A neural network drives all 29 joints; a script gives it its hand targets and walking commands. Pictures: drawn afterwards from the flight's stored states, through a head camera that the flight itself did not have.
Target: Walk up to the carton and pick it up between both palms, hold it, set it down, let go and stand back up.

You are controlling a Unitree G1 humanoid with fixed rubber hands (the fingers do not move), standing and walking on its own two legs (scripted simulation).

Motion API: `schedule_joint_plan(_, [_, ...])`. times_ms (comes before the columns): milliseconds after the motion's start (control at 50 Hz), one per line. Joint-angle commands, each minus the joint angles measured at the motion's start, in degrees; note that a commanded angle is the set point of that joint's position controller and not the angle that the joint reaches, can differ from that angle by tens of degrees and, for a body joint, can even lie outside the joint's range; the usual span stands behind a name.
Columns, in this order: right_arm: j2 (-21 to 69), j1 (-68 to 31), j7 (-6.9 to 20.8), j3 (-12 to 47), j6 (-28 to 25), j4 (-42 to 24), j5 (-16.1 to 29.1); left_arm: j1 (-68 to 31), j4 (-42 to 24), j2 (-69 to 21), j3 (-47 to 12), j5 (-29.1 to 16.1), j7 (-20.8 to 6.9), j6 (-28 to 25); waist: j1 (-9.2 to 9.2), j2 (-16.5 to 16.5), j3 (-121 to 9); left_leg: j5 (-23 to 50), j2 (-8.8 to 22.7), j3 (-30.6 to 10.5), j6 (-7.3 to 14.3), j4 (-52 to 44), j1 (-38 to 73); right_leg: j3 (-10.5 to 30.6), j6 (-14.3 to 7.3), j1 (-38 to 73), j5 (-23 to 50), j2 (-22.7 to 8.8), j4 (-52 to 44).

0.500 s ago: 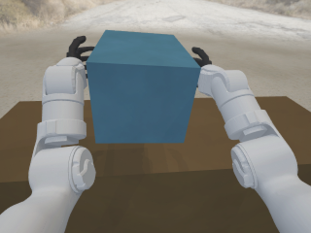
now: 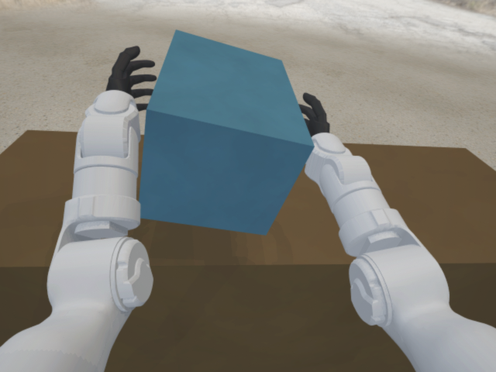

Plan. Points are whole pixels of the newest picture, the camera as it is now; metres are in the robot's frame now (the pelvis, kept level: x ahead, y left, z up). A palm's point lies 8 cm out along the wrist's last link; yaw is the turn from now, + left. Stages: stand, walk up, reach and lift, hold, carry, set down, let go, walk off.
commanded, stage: set down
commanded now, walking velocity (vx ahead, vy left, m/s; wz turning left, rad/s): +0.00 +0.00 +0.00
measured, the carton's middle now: (219, 128) +0.45 +0.02 +0.24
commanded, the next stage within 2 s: none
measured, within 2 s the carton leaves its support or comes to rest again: neither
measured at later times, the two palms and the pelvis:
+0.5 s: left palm (137, 114) +0.41 +0.14 +0.28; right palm (321, 156) +0.38 -0.15 +0.23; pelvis +0.00 +0.00 +0.00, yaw -2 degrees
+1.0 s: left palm (146, 142) +0.42 +0.13 +0.23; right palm (318, 171) +0.39 -0.16 +0.19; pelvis +0.01 +0.00 +0.00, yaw -1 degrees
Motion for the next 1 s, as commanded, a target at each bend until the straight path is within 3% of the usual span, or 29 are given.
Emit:
schedule_joint_plan(0, [25.6,-56.4,5.7,11.9,-6.6,-25.5,3.8,-35.9,-9.0,-43.6,-23.7,-9.9,-6.3,-3.6,-3.48,11.2,-28.0,29.2,-1.6,4.5,-5.9,3.2,15.6,-4.4,1.4,1.5,16.9,2.5,0.8])
schedule_joint_plan(40, [26.7,-57.4,6.1,14.7,-7.3,-30.3,4.8,-36.4,-12.6,-45.5,-27.0,-11.7,-5.2,-3.7,-3.18,10.6,-33.3,30.6,-1.3,3.7,-6.0,3.9,17.5,-4.4,1.6,1.4,18.5,2.4,1.4])
schedule_joint_plan(80, [26.9,-57.3,6.3,15.6,-7.0,-30.6,5.3,-34.8,-12.1,-45.6,-27.0,-11.4,-4.3,-3.6,-2.44,10.7,-32.1,30.0,-1.4,3.7,-5.4,4.0,15.9,-3.8,1.9,0.5,19.2,2.1,1.7])
schedule_joint_plan(120, [27.0,-54.6,6.4,14.4,-5.5,-25.2,3.8,-32.8,-7.7,-42.6,-23.4,-8.9,-4.5,-2.8,-1.37,8.1,-24.0,22.5,-1.7,4.6,-3.8,1.7,11.4,-3.5,2.5,0.0,15.2,1.8,1.3])
schedule_joint_plan(160, [28.2,-54.3,6.7,14.0,-5.5,-23.9,3.0,-31.8,-5.5,-41.4,-21.1,-7.8,-5.1,-2.6,-0.11,6.6,-22.7,16.7,-2.0,5.3,-2.4,-0.4,9.0,-3.0,3.0,1.0,12.9,0.7,1.5])
schedule_joint_plan(220, [29.0,-54.8,7.2,13.8,-6.3,-25.9,2.9,-32.1,-7.0,-42.5,-21.8,-9.0,-5.1,-3.2,0.41,7.1,-26.5,18.4,-2.0,5.2,-2.4,-0.5,9.7,-2.9,2.9,2.1,15.5,0.8,2.0])
schedule_joint_plan(240, [29.2,-56.0,7.2,14.4,-6.2,-25.7,2.9,-32.1,-5.5,-42.2,-21.0,-8.9,-5.0,-3.2,1.40,6.6,-26.3,18.1,-2.2,5.5,-2.2,-0.2,9.1,-2.7,3.3,2.2,15.8,0.9,2.2])
schedule_joint_plan(280, [29.0,-56.5,7.5,13.1,-6.2,-24.0,1.8,-31.9,-2.4,-41.1,-19.6,-8.2,-5.2,-3.6,1.95,4.8,-24.6,14.4,-2.0,5.6,-1.4,-1.4,7.1,-2.6,3.3,1.4,12.3,0.8,1.6])
schedule_joint_plan(300, [29.1,-56.5,7.6,12.1,-6.5,-22.9,1.1,-32.2,-0.4,-40.8,-18.8,-7.7,-5.2,-3.8,1.68,5.3,-23.7,12.7,-2.1,6.1,-1.4,-1.8,6.9,-2.4,3.2,0.7,10.5,0.6,1.2])
schedule_joint_plan(320, [29.0,-56.1,7.9,11.4,-6.7,-22.7,0.4,-33.4,-1.9,-41.0,-19.2,-8.7,-5.1,-4.3,1.51,5.2,-24.4,12.2,-1.9,5.9,-1.3,-2.0,7.4,-2.3,2.9,0.1,9.7,0.5,1.1])
schedule_joint_plan(360, [28.4,-55.0,8.4,8.4,-6.4,-17.0,-1.5,-32.6,3.6,-38.9,-15.0,-6.4,-5.2,-4.8,2.42,4.1,-19.5,8.1,-2.0,6.8,-0.5,-3.2,6.1,-2.6,3.0,-2.0,5.6,0.4,-0.1])
schedule_joint_plan(440, [29.4,-53.7,8.6,8.1,-8.1,-17.2,-3.3,-31.0,4.3,-39.6,-14.7,-6.1,-5.6,-6.2,2.84,4.2,-23.3,12.2,-2.0,7.0,-1.1,-2.7,6.7,-2.7,3.2,1.5,10.4,0.6,0.8])
schedule_joint_plan(480, [28.8,-54.4,8.6,8.1,-9.0,-18.8,-3.2,-30.4,4.4,-40.9,-15.4,-6.8,-5.6,-6.9,2.12,5.0,-25.1,14.8,-2.0,6.9,-1.7,-2.2,7.9,-2.7,3.1,2.0,13.6,0.7,1.1])
schedule_joint_plan(540, [29.0,-53.0,8.7,6.8,-9.3,-15.9,-4.7,-31.5,4.5,-40.5,-15.9,-6.8,-5.7,-7.8,0.76,5.0,-22.6,12.3,-2.0,7.0,-1.6,-2.6,7.5,-2.7,3.0,0.7,9.9,0.5,0.2])
schedule_joint_plan(560, [28.3,-54.5,8.7,6.6,-9.7,-17.0,-5.0,-30.7,7.7,-40.3,-14.9,-6.6,-6.1,-7.9,1.32,4.0,-21.5,12.2,-2.3,7.2,-1.3,-2.6,6.5,-2.7,3.3,0.1,10.4,0.2,0.4])
schedule_joint_plan(580, [29.3,-53.1,8.8,6.0,-9.8,-16.1,-5.9,-31.4,5.2,-41.2,-16.5,-7.4,-6.0,-8.5,0.25,5.2,-23.2,12.6,-2.0,6.7,-1.9,-2.7,7.4,-3.0,2.7,0.4,10.7,0.5,0.4])
schedule_joint_plan(600, [29.0,-53.8,9.0,6.0,-10.3,-17.6,-5.8,-31.0,5.0,-41.8,-16.9,-7.4,-5.7,-8.8,0.83,6.4,-24.1,13.7,-1.7,7.0,-2.3,-2.3,8.3,-3.2,2.5,0.1,11.1,0.7,0.6])
schedule_joint_plan(700, [29.1,-52.0,9.0,8.4,-11.7,-18.7,-4.0,-29.2,0.9,-44.2,-20.5,-8.8,-4.6,-9.9,0.28,8.4,-27.9,23.4,-1.4,5.8,-4.0,0.6,12.4,-3.9,2.1,0.2,16.6,1.4,1.4])
schedule_joint_plan(740, [29.5,-52.8,9.0,9.3,-11.7,-21.0,-4.0,-28.9,0.8,-45.2,-21.4,-9.3,-4.1,-10.0,0.18,8.5,-28.8,23.7,-1.4,5.8,-4.5,1.2,12.3,-3.8,2.3,-0.2,16.7,1.4,1.4])
schedule_joint_plan(800, [29.5,-50.8,9.4,8.5,-11.3,-18.4,-4.5,-29.6,1.0,-44.2,-21.7,-9.3,-3.6,-10.8,-0.37,8.6,-27.0,20.6,-1.4,5.8,-4.4,0.4,11.1,-3.9,2.1,-1.4,14.1,1.4,1.2])
schedule_joint_plan(860, [30.6,-48.8,9.8,7.2,-10.8,-15.8,-5.7,-29.8,1.7,-43.6,-20.2,-8.2,-3.5,-11.3,0.36,9.2,-24.8,19.1,-1.3,5.8,-4.0,-0.4,9.5,-3.6,2.2,-1.8,13.7,1.1,1.6])
schedule_joint_plan(900, [31.8,-48.3,9.9,9.9,-11.4,-18.2,-4.2,-26.9,0.5,-44.5,-21.0,-8.7,-2.9,-11.8,1.48,8.3,-28.5,23.9,-1.3,5.8,-4.2,0.9,11.1,-3.7,2.6,0.2,19.1,1.4,2.7])
schedule_joint_plan(960, [32.2,-49.6,10.2,9.6,-11.1,-18.2,-4.7,-27.4,2.8,-43.1,-18.6,-7.9,-3.1,-12.0,2.79,5.9,-26.7,19.6,-1.7,6.0,-3.2,-0.7,7.7,-3.3,3.5,1.5,17.7,1.1,2.7])
schedule_joint_plan(980, [32.5,-49.8,10.2,10.3,-11.3,-19.5,-4.6,-27.4,1.4,-43.7,-19.2,-8.5,-3.0,-12.3,2.44,5.8,-28.6,20.8,-1.6,5.9,-3.1,-0.4,8.0,-3.1,3.3,1.9,19.7,1.2,3.2])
